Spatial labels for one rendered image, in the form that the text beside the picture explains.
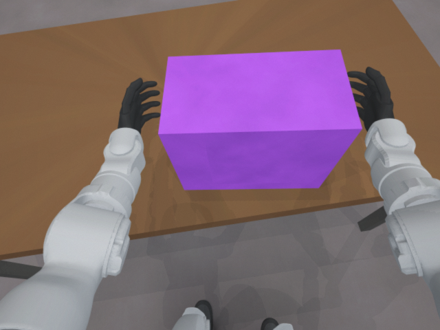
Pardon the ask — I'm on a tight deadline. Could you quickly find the left robot thigh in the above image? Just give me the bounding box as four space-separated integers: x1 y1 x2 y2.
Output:
172 314 210 330

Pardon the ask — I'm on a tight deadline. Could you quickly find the right robot forearm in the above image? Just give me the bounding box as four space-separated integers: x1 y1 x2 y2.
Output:
364 118 440 215

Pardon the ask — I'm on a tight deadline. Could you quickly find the table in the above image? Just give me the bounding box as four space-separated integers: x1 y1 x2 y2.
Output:
0 0 440 279

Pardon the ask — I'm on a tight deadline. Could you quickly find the left robot shin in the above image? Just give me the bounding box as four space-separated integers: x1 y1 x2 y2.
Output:
183 307 205 317

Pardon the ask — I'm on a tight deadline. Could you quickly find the right robot upper arm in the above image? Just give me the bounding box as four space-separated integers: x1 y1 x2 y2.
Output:
385 200 440 319

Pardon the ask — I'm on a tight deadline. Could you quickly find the left robot hand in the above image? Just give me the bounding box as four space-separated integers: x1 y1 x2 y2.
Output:
118 78 161 135

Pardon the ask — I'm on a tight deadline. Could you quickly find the carton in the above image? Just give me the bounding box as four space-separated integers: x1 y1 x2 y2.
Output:
158 49 362 190

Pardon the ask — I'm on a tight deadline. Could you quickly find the right robot hand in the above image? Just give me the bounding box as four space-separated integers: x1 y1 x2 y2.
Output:
347 67 395 132

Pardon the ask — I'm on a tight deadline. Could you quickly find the left robot upper arm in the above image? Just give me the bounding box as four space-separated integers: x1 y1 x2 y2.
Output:
0 203 131 330

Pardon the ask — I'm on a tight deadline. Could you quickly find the left robot forearm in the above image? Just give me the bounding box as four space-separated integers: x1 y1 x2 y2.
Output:
43 128 146 263

